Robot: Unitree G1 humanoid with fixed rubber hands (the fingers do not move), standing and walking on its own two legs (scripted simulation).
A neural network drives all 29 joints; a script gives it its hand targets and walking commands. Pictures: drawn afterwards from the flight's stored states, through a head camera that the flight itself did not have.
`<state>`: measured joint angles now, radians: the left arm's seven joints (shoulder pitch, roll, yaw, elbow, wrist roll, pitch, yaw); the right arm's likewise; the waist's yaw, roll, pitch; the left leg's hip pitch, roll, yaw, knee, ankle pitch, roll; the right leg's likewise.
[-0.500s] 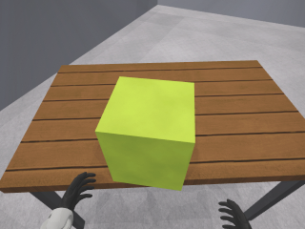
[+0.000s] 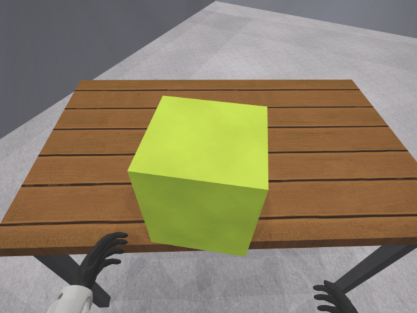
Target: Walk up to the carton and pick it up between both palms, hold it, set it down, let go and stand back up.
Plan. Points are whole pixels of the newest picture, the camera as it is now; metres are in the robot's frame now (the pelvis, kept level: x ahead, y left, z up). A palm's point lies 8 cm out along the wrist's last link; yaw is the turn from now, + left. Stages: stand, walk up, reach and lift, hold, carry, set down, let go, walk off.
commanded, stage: stand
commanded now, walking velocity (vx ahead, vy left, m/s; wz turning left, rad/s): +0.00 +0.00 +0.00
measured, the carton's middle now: (205, 178) +0.38 +0.01 +0.05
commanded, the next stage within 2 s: none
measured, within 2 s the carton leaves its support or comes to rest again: neither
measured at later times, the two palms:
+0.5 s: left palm (89, 275) +0.20 +0.22 -0.01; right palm out of the picture +0.15 -0.27 -0.08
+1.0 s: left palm (88, 276) +0.20 +0.22 -0.01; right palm out of the picture +0.15 -0.27 -0.08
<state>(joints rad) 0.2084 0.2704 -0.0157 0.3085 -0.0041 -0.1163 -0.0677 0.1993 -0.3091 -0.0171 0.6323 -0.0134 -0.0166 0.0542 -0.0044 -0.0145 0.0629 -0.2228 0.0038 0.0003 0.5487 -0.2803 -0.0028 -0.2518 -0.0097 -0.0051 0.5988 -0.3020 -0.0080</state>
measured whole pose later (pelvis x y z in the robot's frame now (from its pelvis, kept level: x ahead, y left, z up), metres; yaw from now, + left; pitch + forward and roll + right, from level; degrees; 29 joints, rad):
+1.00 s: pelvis +0.00 +0.00 +0.00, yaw +0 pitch -2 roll +1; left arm 0.23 0.30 -0.03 0.31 0.00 -0.17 -0.06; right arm 0.20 -0.32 -0.02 0.63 -0.01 -0.03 0.05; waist 0.00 -0.02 0.06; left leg -0.24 0.00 0.00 0.56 -0.29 -0.01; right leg -0.27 -0.01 -0.01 0.62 -0.32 -0.02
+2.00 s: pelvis +0.00 +0.00 +0.00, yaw +0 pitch -2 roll +1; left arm 0.23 0.30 -0.04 0.31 0.00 -0.18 -0.05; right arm 0.20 -0.32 -0.02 0.64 -0.01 -0.03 0.05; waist 0.00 -0.03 0.05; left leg -0.24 0.00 0.00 0.56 -0.29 -0.01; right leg -0.27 -0.01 -0.01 0.62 -0.32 -0.02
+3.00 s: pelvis +0.00 +0.00 +0.00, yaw +0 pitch -2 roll +1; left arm 0.23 0.30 -0.04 0.32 0.00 -0.19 -0.05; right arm 0.20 -0.32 -0.02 0.64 -0.01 -0.03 0.04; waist 0.00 -0.03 0.05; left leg -0.24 0.00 0.00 0.56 -0.29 -0.01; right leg -0.27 -0.01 -0.01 0.62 -0.32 -0.02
